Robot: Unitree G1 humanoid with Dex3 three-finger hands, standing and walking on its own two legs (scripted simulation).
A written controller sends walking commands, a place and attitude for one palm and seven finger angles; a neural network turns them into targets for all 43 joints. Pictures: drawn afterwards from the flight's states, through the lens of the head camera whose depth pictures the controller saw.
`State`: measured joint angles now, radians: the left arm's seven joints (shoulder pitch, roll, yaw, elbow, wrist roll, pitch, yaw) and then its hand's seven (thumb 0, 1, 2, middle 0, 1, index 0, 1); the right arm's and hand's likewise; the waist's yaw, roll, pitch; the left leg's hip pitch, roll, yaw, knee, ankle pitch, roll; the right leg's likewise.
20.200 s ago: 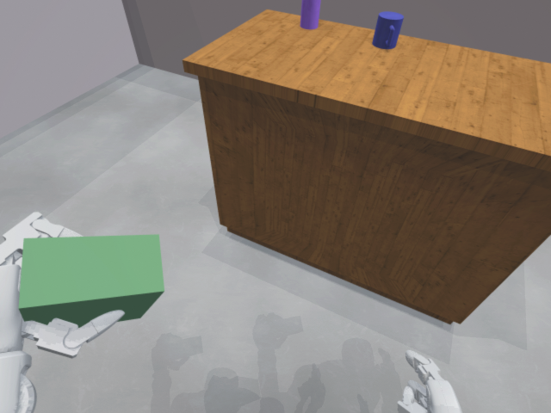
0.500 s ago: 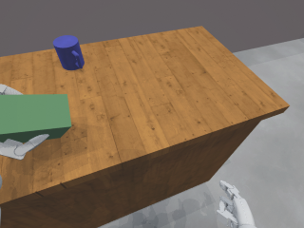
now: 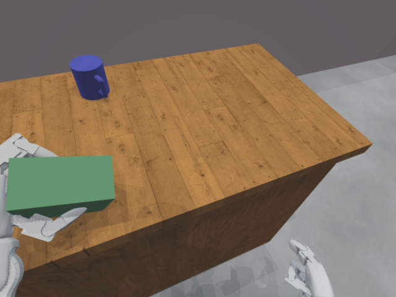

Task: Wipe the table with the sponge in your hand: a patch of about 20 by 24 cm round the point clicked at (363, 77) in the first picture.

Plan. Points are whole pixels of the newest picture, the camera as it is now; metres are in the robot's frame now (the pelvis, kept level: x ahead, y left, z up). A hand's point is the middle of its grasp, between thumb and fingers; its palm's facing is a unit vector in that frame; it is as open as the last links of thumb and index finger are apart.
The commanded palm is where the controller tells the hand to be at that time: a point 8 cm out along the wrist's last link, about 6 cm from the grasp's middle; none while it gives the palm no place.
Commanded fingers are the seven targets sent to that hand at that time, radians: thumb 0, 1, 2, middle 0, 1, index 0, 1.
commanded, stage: look again from close up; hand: left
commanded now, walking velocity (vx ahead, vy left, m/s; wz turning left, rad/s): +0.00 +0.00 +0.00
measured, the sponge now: (79, 188) +0.24 +0.22 +0.14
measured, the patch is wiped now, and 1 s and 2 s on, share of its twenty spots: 0.00 0.00 0.00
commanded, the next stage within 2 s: shuffle to correct the standing spot in 0.30 s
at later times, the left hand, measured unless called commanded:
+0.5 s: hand (44, 189) +0.22 +0.25 +0.17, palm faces +0.40 -0.85 -0.33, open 10.1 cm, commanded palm +0.16 +0.28 +0.17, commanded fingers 0.00 0.10 1.30 -1.20 -1.60 -1.20 -1.60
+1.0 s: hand (80, 191) +0.22 +0.20 +0.17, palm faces +0.44 -0.83 -0.36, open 10.1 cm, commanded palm +0.16 +0.22 +0.17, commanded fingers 0.00 0.10 1.30 -1.20 -1.60 -1.20 -1.60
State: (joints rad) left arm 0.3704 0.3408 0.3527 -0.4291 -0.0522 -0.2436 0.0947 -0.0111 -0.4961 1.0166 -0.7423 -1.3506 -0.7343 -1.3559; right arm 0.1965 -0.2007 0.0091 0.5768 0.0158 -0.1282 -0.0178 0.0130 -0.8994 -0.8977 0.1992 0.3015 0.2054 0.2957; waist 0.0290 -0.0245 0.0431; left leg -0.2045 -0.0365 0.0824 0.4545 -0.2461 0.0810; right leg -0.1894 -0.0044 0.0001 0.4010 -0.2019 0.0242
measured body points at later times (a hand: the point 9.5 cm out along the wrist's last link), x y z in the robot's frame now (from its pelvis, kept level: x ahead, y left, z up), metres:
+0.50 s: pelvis +0.00 +0.00 +0.00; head +0.03 +0.02 +0.45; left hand +0.19 +0.29 +0.18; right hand +0.18 -0.22 -0.07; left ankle +0.00 +0.06 -0.74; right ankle +0.01 -0.14 -0.74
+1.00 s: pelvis +0.00 -0.06 +0.00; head +0.03 -0.05 +0.45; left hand +0.19 +0.24 +0.19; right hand +0.19 -0.28 -0.08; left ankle +0.00 +0.06 -0.74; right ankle +0.01 -0.14 -0.74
